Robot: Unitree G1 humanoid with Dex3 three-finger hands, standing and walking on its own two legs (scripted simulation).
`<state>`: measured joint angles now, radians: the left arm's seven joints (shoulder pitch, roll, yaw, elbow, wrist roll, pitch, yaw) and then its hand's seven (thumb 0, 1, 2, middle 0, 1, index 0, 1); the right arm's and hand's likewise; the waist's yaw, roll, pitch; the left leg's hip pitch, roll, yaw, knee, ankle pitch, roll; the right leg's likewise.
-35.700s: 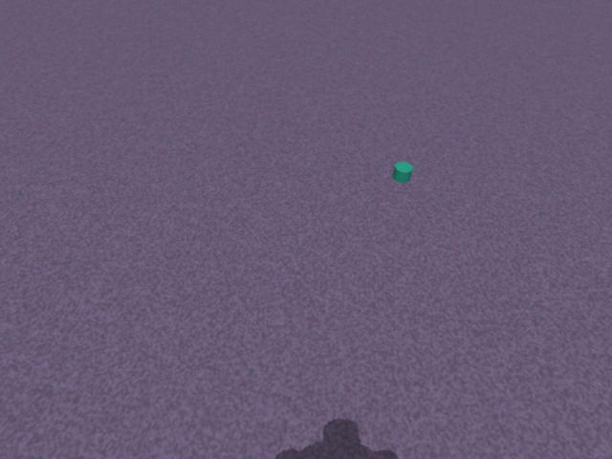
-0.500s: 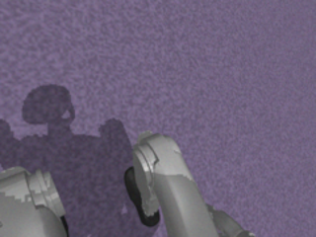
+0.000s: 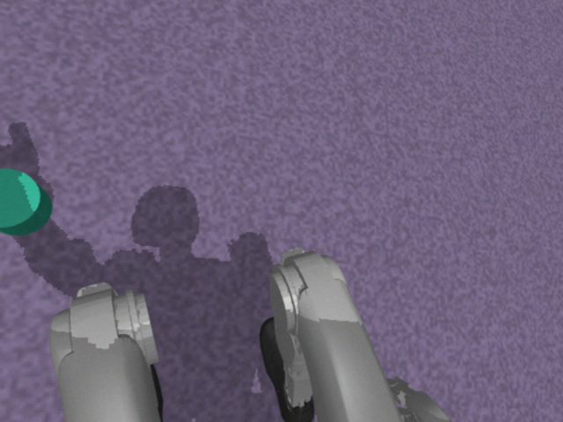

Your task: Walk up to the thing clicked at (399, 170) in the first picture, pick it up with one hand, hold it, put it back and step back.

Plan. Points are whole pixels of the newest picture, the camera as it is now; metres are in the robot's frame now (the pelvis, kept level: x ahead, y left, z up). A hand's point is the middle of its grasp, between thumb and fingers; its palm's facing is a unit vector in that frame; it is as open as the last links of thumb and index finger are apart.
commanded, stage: withdraw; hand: left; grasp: from above
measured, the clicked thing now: (12, 203) +0.46 +0.34 -0.29
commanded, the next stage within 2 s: home in 0.54 s
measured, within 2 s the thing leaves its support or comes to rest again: neither
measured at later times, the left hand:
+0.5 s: hand out of the picture +0.43 +0.35 -0.13, palm faces -0.48 -0.11 -0.87, open 14.0 cm
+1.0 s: hand out of the picture +0.41 +0.34 -0.05, palm faces -0.33 -0.34 -0.88, open 11.4 cm
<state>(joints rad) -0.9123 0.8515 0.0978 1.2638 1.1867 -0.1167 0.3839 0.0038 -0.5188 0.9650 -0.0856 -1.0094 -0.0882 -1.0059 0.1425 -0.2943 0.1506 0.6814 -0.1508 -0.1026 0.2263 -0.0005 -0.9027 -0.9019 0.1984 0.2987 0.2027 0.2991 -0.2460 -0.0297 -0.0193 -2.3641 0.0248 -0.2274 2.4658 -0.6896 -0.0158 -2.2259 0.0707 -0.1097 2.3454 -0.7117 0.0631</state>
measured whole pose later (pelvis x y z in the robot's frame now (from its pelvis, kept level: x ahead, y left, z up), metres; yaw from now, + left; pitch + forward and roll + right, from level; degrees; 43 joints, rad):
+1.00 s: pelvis -0.01 +0.00 +0.07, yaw +5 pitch +36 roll -9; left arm -0.69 0.66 0.08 0.89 0.87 -0.04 0.09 0.00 0.14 0.81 -0.20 -0.48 -0.19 -0.49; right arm 0.19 -0.25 0.04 0.65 -0.04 0.05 0.12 0.00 -0.89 -0.90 0.20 0.30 0.20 0.30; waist -0.15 0.05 -0.14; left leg -2.18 0.03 -0.13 2.20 -0.66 0.00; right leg -2.07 0.04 -0.05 2.13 -0.70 0.06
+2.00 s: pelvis +0.08 +0.01 +0.39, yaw +14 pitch +12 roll -3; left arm 0.50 0.22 0.04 -0.15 -0.07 0.46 0.05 0.01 0.91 0.89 -0.20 -0.30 -0.20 -0.30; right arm 0.31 -0.22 0.04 0.51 0.03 -0.19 -0.19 0.01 -0.90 -0.90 0.20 0.30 0.20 0.30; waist -0.06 0.06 -0.19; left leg -0.77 0.04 -0.07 1.04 -0.49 -0.02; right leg -0.68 0.00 -0.05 0.96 -0.50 0.02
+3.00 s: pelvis +0.08 +0.01 +0.39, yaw +14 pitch +10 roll -3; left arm 0.50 0.22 0.03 -0.13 -0.05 0.45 0.02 0.02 0.91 0.89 -0.20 -0.30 -0.20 -0.30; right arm 0.29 -0.22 0.03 0.54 0.01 -0.23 -0.18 0.01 -0.90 -0.90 0.20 0.30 0.20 0.30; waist -0.04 0.05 -0.16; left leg -0.72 0.03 -0.06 1.02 -0.48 -0.01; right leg -0.63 0.00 -0.04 0.95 -0.49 0.03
